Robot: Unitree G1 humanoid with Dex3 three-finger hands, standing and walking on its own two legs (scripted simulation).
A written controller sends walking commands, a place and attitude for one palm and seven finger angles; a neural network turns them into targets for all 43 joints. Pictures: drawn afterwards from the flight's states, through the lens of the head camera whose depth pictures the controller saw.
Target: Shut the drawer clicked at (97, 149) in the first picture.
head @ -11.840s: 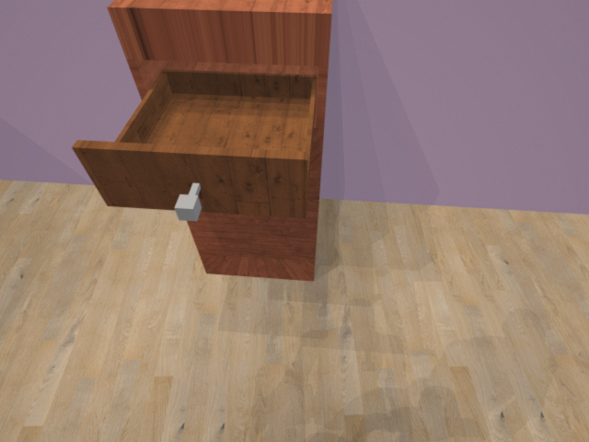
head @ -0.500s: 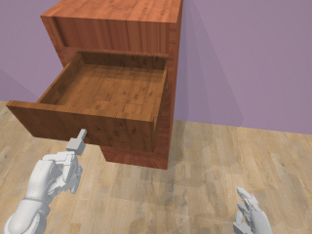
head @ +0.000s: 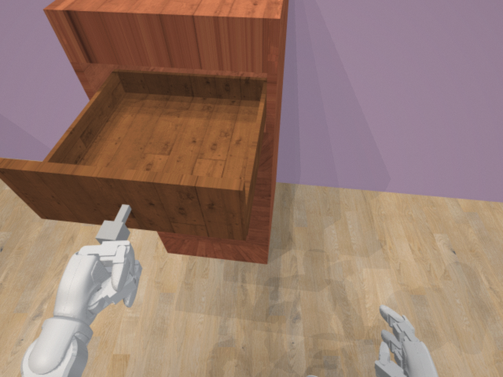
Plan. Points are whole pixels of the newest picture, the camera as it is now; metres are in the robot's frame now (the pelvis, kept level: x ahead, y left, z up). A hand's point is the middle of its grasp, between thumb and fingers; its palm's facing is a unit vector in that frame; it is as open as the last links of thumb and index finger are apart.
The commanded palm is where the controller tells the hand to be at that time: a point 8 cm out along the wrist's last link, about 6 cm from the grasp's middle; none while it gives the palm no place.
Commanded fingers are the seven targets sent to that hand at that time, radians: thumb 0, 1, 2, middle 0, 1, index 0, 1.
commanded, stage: bring the fist close to the handle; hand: left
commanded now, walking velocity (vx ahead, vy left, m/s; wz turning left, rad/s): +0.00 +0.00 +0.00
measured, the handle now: (118, 225) +0.32 +0.23 +0.07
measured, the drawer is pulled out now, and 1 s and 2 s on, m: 0.30 0.25 0.13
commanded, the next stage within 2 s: push the drawer shut in 0.10 s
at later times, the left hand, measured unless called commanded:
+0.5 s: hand (136, 265) +0.26 +0.19 +0.07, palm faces -0.05 -1.00 -0.08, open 3.3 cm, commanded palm +0.24 +0.24 +0.07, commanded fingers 0.00 0.90 0.90 -1.40 -1.60 -1.40 -1.60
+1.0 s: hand (145, 236) +0.31 +0.18 +0.07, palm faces -0.04 -1.00 -0.07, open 3.3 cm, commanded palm +0.30 +0.24 +0.07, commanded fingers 0.00 0.90 0.90 -1.40 -1.60 -1.40 -1.60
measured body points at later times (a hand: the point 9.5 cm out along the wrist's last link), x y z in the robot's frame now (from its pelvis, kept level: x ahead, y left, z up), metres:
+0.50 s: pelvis +0.00 -0.01 +0.00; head +0.04 -0.03 +0.45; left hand +0.26 +0.24 +0.07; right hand +0.17 -0.25 -0.08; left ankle -0.03 +0.08 -0.71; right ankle +0.04 -0.10 -0.71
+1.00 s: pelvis -0.01 -0.02 +0.00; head +0.04 -0.04 +0.45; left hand +0.30 +0.24 +0.07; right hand +0.14 -0.27 -0.10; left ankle -0.03 +0.08 -0.71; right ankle +0.04 -0.10 -0.71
